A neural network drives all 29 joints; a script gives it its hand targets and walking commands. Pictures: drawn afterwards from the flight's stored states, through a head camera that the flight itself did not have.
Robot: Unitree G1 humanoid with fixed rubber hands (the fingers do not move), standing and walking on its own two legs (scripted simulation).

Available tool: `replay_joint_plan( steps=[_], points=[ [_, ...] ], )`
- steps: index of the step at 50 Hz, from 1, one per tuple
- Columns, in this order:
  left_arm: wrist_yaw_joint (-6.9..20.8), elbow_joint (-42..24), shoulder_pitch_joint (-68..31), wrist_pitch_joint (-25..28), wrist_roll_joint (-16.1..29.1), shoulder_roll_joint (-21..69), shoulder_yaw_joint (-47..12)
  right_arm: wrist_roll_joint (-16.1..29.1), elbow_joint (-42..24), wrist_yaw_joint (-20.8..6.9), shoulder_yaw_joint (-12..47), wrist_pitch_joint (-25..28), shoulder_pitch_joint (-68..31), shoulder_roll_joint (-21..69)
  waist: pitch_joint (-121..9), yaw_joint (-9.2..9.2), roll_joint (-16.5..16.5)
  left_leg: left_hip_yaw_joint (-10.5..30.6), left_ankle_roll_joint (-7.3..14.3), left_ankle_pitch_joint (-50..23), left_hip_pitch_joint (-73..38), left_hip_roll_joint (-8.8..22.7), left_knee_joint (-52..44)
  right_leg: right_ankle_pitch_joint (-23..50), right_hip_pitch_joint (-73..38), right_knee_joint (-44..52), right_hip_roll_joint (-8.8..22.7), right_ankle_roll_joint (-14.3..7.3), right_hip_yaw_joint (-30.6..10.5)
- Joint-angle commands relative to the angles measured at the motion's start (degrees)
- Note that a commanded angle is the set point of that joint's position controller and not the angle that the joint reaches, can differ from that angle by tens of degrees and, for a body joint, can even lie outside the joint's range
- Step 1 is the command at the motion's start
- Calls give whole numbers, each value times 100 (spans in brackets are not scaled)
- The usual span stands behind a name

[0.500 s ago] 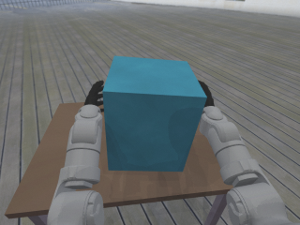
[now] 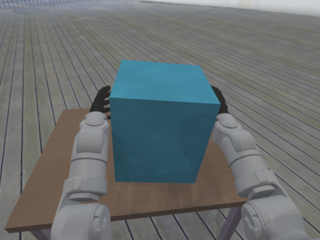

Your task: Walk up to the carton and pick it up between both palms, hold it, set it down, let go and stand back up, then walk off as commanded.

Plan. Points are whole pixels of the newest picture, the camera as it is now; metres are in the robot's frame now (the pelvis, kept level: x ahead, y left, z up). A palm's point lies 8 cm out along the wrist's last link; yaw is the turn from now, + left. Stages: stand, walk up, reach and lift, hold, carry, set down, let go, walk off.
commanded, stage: hold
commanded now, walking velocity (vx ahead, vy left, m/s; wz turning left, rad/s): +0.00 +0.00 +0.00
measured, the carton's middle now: (158, 122) +0.39 +0.01 +0.16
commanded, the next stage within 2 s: none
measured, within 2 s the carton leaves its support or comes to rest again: neither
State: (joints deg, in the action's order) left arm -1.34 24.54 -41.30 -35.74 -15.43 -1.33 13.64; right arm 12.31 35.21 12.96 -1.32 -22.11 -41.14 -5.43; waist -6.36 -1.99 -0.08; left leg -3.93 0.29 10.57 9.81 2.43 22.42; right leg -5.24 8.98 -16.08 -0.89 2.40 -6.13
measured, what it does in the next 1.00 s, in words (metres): stands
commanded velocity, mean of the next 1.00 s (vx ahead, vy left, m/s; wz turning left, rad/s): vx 0.00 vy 0.00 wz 0.00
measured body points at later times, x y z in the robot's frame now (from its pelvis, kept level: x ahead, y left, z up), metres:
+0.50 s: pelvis +0.00 +0.00 +0.00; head -0.05 +0.01 +0.45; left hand +0.39 +0.16 +0.20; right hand +0.39 -0.15 +0.18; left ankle +0.02 +0.11 -0.75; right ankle +0.04 -0.15 -0.75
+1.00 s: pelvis +0.00 +0.00 +0.00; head -0.05 +0.01 +0.45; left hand +0.39 +0.16 +0.20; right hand +0.39 -0.15 +0.18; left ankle +0.02 +0.11 -0.75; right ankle +0.04 -0.15 -0.75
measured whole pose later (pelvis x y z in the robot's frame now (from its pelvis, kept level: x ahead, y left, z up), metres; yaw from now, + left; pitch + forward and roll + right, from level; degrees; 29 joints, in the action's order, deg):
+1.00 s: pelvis +0.00 +0.00 +0.00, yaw +0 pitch -2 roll -1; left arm -1.3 23.5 -41.3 -35.7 -15.7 -1.1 13.9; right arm 12.3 34.9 13.0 -1.3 -21.3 -41.0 -5.3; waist -5.8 -2.0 -0.2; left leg -3.9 0.3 10.6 9.7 2.4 22.4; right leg -5.2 8.9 -16.0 -0.9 2.4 -6.1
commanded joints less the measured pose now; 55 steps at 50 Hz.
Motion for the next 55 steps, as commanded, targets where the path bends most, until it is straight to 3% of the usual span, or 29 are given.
replay_joint_plan(
  steps=[1, 4, 5, 8, 9, 10, 11, 12, 14, 15, 16, 17, 18, 19, 23, 24, 26, 29, 32, 40, 42, 45, 47, 48, 51, 52, 53, 54, 55],
  points=[
    [895, -1469, -3391, 420, 918, 3914, -1964, 420, -2132, -798, 2046, 456, -4196, 4029, -1758, -165, -297, 349, -8, -1327, -1423, -432, -567, 556, -1285, 312, -357, -117, 660],
    [892, -1417, -3489, 429, 927, 3922, -2005, 443, -2122, -797, 1983, 481, -4372, 3994, -1846, -145, -316, 347, 12, -1377, -1542, -426, -540, 424, -1188, 344, -393, -126, 676],
    [862, -1642, -3339, 450, 946, 4004, -2129, 528, -2360, -797, 2084, 496, -4138, 4049, -2122, -156, -275, 426, -39, -1818, -1629, -405, -428, 911, -1389, 227, -420, -146, 693],
    [836, -1443, -3447, 441, 921, 3972, -2062, 506, -2205, -787, 2089, 476, -4334, 4082, -1916, -95, -265, 389, 1, -1438, -1561, -415, -496, 537, -1228, 315, -394, -140, 669],
    [861, -1266, -3443, 399, 868, 3935, -2063, 401, -1921, -797, 1904, 459, -4244, 3916, -1635, -203, -176, 378, -30, -1167, -1412, -411, -547, 270, -1071, 373, -377, -179, 662],
    [872, -1275, -3325, 409, 766, 3851, -1897, 426, -1956, -806, 1953, 449, -4181, 3979, -1620, -88, -314, 409, 26, -1301, -1504, -367, -559, 372, -1119, 339, -403, -161, 702],
    [899, -1249, -3471, 395, 777, 3839, -1864, 310, -1716, -809, 1830, 393, -4131, 3907, -1548, -223, -292, 351, 10, -1013, -1429, -419, -628, 129, -1021, 409, -347, -153, 662],
    [933, -1069, -3336, 365, 697, 3783, -1695, 367, -1736, -794, 1880, 391, -4159, 3995, -1381, -94, -285, 297, 84, -900, -1343, -446, -661, 83, -1119, 440, -303, -124, 616],
    [952, -1194, -3310, 360, 736, 3775, -1741, 306, -1900, -793, 1854, 409, -4186, 3862, -1546, -188, -451, 321, 44, -1043, -1493, -399, -652, 240, -1152, 377, -342, -105, 688],
    [954, -1084, -3205, 357, 782, 3783, -1747, 335, -1988, -795, 1894, 418, -4217, 3937, -1561, -111, -524, 300, 63, -1047, -1415, -417, -673, 197, -1199, 393, -367, -119, 670],
    [968, -895, -3417, 344, 631, 3772, -1616, 249, -1711, -813, 1763, 415, -4315, 3873, -1363, -140, -347, 300, 53, -776, -1304, -421, -705, -61, -1067, 418, -313, -150, 694],
    [938, -1232, -3496, 391, 819, 3943, -1891, 338, -2039, -843, 1875, 464, -4389, 3927, -1646, -109, -339, 342, 19, -988, -1279, -386, -681, 127, -1167, 317, -376, -163, 704],
    [923, -1318, -3446, 381, 800, 3969, -1946, 376, -1776, -841, 1858, 474, -4178, 3955, -1636, -174, -150, 337, -36, -1107, -1373, -362, -664, 255, -1155, 338, -369, -182, 666],
    [931, -1327, -3407, 382, 773, 3930, -1847, 366, -1956, -840, 1880, 478, -4249, 3950, -1767, -102, -384, 348, 8, -1232, -1441, -374, -611, 301, -1237, 302, -410, -148, 716],
    [846, -1699, -3379, 464, 909, 3958, -2168, 494, -2217, -781, 2082, 507, -4051, 3977, -2032, -222, -195, 391, -88, -1620, -1699, -375, -450, 705, -1208, 286, -414, -163, 685],
    [866, -1479, -3339, 414, 864, 3907, -2075, 471, -1996, -790, 2020, 482, -4112, 3929, -1814, -193, -105, 349, -80, -1399, -1569, -402, -517, 454, -1122, 325, -383, -144, 665],
    [904, -1334, -3380, 416, 858, 3846, -1899, 395, -2209, -781, 2041, 486, -4408, 4000, -1792, -93, -455, 345, 71, -1294, -1628, -409, -556, 369, -1068, 369, -383, -81, 696],
    [892, -1352, -3147, 359, 844, 3962, -2032, 432, -2156, -771, 2027, 501, -4168, 3924, -1887, -171, -259, 358, -38, -1551, -1672, -411, -501, 570, -1175, 336, -396, -119, 708],
    [900, -1446, -3387, 384, 903, 3840, -1969, 501, -2232, -795, 2057, 459, -4276, 4008, -1789, -67, -375, 314, 57, -1228, -1467, -436, -570, 339, -1213, 334, -365, -114, 660],
    [879, -1583, -3178, 417, 924, 4040, -2180, 498, -2306, -756, 2137, 564, -4226, 3961, -2057, -149, -207, 358, -70, -1752, -1641, -434, -427, 793, -1253, 283, -426, -118, 714],
    [870, -1483, -3475, 411, 934, 3852, -2098, 472, -1890, -761, 1960, 416, -4045, 3931, -1737, -201, -188, 388, -55, -1261, -1472, -397, -542, 403, -1115, 347, -372, -137, 621],
    [927, -1258, -3393, 401, 860, 3876, -1949, 357, -2036, -788, 1991, 457, -4240, 3952, -1788, -174, -361, 330, 47, -1046, -1492, -411, -609, 213, -1088, 352, -362, -118, 693],
    [908, -1350, -3152, 380, 881, 3970, -2083, 452, -2173, -773, 1997, 489, -4162, 3865, -1874, -211, -221, 378, -64, -1574, -1595, -414, -487, 639, -1195, 305, -405, -152, 689],
    [940, -1448, -2988, 389, 881, 3931, -2044, 464, -2452, -737, 2132, 534, -4159, 3969, -1927, -174, -421, 369, 14, -1772, -1620, -437, -439, 950, -1391, 300, -407, -92, 704],
    [936, -1419, -3246, 357, 789, 3875, -2030, 424, -2079, -763, 1964, 486, -4143, 3860, -1711, -232, -207, 350, -53, -1376, -1494, -421, -537, 510, -1269, 332, -366, -127, 689],
    [914, -1476, -3062, 358, 824, 3944, -2150, 493, -2261, -764, 2154, 520, -4095, 3908, -1829, -168, -245, 361, -76, -1726, -1601, -409, -454, 875, -1372, 270, -402, -149, 720],
    [924, -1287, -3379, 373, 818, 3884, -1977, 405, -2081, -789, 1996, 497, -4361, 3906, -1694, -94, -356, 347, -4, -1220, -1539, -416, -572, 224, -1118, 358, -395, -157, 734],
    [866, -1430, -3469, 411, 880, 4021, -2131, 494, -2266, -803, 2033, 513, -4393, 3965, -1877, -87, -208, 365, -46, -1275, -1443, -406, -566, 323, -1186, 299, -397, -176, 720],
    [851, -1560, -3590, 457, 869, 3928, -2037, 416, -1829, -798, 1936, 478, -4048, 3892, -1792, -270, -86, 341, -124, -1223, -1485, -391, -564, 282, -1112, 313, -378, -194, 695]
  ],
)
